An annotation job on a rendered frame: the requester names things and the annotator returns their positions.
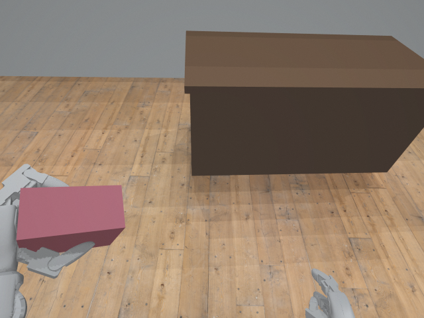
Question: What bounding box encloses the right robot hand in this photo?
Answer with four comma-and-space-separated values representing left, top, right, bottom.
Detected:
305, 268, 355, 318

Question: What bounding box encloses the table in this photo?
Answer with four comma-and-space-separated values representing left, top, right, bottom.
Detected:
184, 30, 424, 176

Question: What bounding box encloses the left robot forearm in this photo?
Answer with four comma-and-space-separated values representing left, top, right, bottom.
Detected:
0, 271, 27, 318

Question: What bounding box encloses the sponge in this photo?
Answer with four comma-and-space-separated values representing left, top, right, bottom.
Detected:
17, 185, 125, 252

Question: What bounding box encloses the left robot hand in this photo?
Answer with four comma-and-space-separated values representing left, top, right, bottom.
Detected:
0, 164, 95, 279

